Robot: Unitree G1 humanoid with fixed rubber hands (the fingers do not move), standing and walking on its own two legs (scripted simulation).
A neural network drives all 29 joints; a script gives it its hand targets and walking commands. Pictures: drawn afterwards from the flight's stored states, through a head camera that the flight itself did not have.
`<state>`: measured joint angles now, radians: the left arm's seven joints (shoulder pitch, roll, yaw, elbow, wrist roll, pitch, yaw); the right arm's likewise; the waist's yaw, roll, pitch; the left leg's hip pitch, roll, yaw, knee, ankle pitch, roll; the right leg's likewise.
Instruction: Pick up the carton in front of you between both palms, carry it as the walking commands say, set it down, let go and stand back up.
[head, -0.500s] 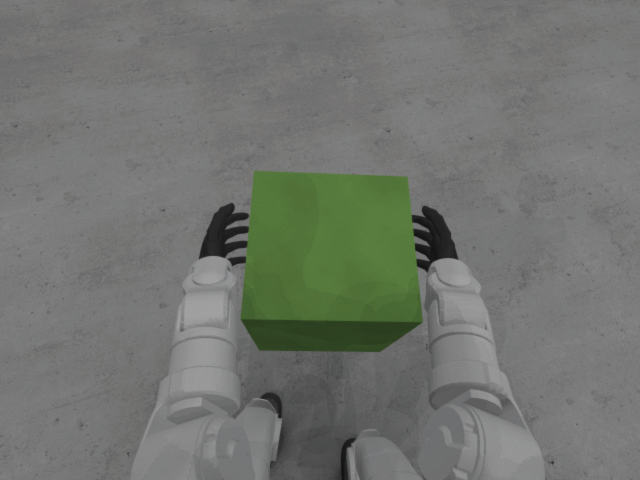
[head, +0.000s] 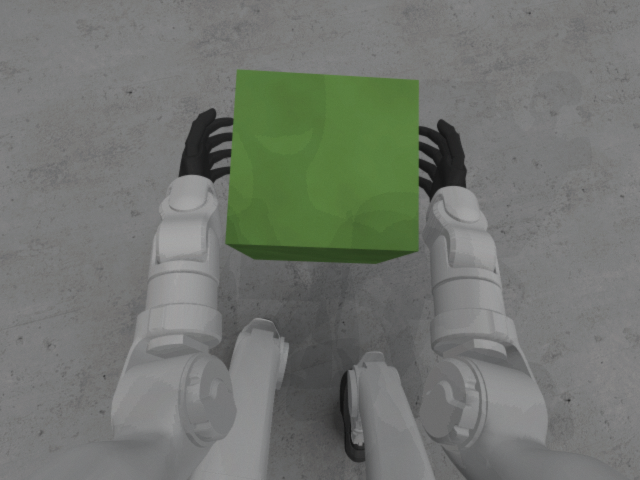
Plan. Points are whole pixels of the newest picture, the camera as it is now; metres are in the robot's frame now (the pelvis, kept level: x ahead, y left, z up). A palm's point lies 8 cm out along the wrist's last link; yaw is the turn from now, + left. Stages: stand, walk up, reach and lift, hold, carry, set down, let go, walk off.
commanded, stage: set down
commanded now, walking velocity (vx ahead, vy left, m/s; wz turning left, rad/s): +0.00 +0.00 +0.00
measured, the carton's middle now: (320, 186) +0.47 +0.06 -0.16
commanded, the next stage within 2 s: none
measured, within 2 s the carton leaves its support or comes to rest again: rests again in 1.32 s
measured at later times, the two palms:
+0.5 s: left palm (207, 181) +0.47 +0.24 -0.24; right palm (390, 193) +0.50 -0.06 -0.23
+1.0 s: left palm (213, 187) +0.50 +0.26 -0.37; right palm (366, 200) +0.52 -0.04 -0.37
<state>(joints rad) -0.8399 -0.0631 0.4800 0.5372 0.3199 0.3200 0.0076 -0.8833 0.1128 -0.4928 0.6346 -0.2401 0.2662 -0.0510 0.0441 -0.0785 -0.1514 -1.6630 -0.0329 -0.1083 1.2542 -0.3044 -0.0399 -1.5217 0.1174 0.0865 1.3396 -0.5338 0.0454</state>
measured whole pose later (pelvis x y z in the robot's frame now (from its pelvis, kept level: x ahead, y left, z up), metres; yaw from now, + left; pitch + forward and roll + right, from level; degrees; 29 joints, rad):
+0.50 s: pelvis -0.03 +0.01 -0.12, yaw -5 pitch +48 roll -7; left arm -1.17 0.12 0.47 0.67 0.26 0.33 -0.01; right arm -1.19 0.02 -0.43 0.73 -0.14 0.27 -0.16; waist 0.09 -0.08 -0.02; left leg -2.13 -0.06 -0.15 1.68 -0.38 -0.06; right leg -1.96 0.18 0.06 1.75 -0.63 0.09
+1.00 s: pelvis -0.04 +0.01 -0.20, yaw -8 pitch +42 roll -5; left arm -1.45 0.32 0.42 0.87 0.17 0.32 -0.03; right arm -1.50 -0.11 -0.27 0.91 -0.02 0.27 -0.23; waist 0.16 -0.10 0.32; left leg -2.26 -0.01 -0.11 1.97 -0.45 -0.04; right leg -2.10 0.25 0.08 2.05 -0.69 0.13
